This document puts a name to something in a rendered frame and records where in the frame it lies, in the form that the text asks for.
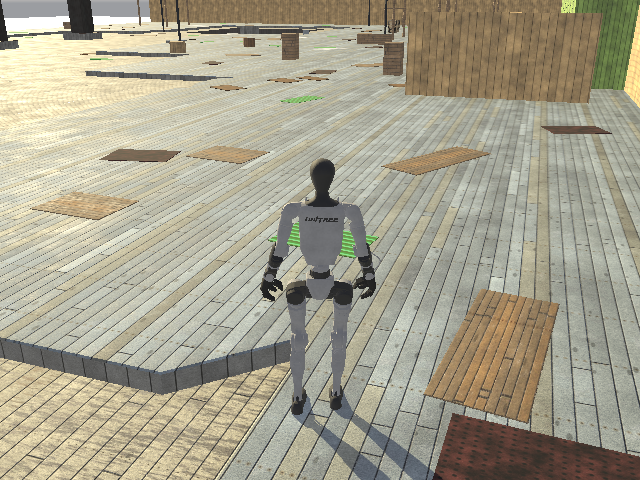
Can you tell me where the left robot upper arm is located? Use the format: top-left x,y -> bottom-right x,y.
273,201 -> 301,258

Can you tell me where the left robot hand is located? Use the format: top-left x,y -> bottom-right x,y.
260,278 -> 283,301

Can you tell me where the robot head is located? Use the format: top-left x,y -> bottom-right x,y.
305,158 -> 339,207

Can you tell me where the robot left thigh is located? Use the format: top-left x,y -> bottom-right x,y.
286,279 -> 308,350

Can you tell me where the left robot forearm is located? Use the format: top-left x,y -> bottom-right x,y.
263,242 -> 283,282

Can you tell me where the right robot hand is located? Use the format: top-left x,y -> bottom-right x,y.
353,276 -> 376,299

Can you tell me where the right robot forearm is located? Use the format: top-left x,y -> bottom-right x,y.
358,242 -> 375,280

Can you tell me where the right robot upper arm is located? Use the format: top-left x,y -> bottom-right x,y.
342,202 -> 369,257

